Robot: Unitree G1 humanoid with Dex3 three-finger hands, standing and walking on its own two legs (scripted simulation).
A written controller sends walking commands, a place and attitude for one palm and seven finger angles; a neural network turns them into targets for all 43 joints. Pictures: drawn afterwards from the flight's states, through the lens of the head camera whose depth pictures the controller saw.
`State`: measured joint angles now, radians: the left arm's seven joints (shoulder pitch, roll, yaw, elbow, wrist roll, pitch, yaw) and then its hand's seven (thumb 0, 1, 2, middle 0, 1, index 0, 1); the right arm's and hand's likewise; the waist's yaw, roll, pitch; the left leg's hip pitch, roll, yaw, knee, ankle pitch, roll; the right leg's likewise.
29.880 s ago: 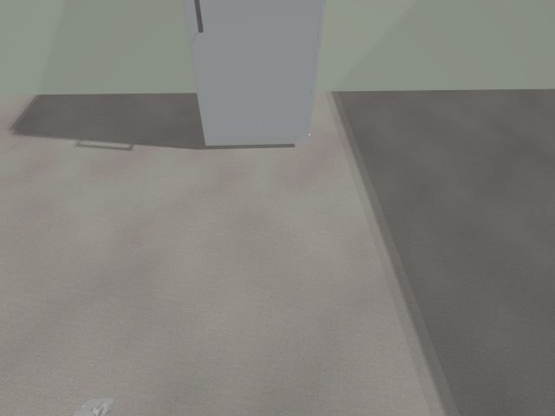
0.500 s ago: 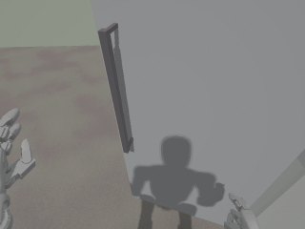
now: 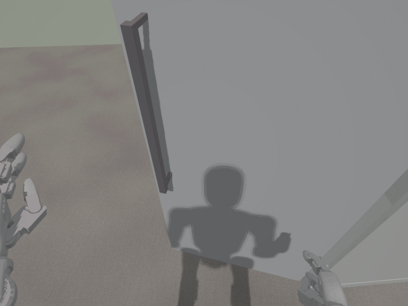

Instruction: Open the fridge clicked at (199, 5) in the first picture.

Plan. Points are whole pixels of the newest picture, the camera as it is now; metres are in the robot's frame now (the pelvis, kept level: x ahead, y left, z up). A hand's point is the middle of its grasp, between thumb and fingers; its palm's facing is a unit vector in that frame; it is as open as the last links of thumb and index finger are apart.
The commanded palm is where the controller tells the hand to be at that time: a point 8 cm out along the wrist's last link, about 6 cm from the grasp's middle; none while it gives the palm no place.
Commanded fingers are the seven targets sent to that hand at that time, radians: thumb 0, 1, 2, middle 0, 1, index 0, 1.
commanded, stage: step back with the hand held close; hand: left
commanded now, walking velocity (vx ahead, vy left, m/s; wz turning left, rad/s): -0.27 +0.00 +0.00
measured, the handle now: (155, 125) +0.44 +0.15 +0.12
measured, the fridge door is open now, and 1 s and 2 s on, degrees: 72 72 72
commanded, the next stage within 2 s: stop stepping back and stand still in 0.94 s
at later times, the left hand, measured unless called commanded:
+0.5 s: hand out of the picture +0.12 +0.28 +0.15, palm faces +0.49 -0.78 -0.40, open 7.4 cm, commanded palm +0.06 +0.31 +0.17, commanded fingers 0.00 0.90 0.90 -0.20 -0.30 -0.20 -0.30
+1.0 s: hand out of the picture +0.02 +0.29 +0.16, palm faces +0.50 -0.76 -0.41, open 7.4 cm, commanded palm -0.06 +0.32 +0.17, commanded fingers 0.00 0.90 0.90 -0.20 -0.30 -0.20 -0.30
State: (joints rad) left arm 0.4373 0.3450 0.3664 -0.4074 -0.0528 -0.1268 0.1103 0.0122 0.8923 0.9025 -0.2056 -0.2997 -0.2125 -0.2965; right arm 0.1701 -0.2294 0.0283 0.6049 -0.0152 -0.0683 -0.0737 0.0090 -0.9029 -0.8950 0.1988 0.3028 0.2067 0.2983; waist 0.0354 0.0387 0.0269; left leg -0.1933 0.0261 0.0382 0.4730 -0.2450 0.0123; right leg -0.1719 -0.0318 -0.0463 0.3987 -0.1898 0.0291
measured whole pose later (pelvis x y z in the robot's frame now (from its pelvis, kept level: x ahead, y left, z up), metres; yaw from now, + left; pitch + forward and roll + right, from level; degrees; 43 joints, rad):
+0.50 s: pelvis -0.08 +0.01 -0.02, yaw +1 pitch -2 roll -1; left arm 0.47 0.36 0.42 -0.48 -0.02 -0.23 0.14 0.01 0.89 0.90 -0.21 -0.30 -0.21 -0.30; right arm 0.22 -0.21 0.02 0.57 -0.01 -0.09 -0.08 0.01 -0.90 -0.89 0.20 0.30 0.21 0.30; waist 0.03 -0.01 0.04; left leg -0.41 0.00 0.02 0.65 -0.27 0.05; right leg -0.37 -0.04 -0.02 0.55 -0.16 0.03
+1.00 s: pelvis -0.17 +0.01 -0.02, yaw +5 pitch -2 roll -2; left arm 0.42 0.42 0.46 -0.52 -0.02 -0.28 0.14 0.01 0.89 0.90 -0.21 -0.30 -0.22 -0.30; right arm 0.17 -0.18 -0.01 0.62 -0.02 -0.13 -0.07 0.01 -0.90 -0.90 0.20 0.30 0.21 0.30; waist 0.00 -0.04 0.09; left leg -0.44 0.02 0.01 0.67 -0.19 0.04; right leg -0.56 0.06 0.08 1.04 -0.38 0.03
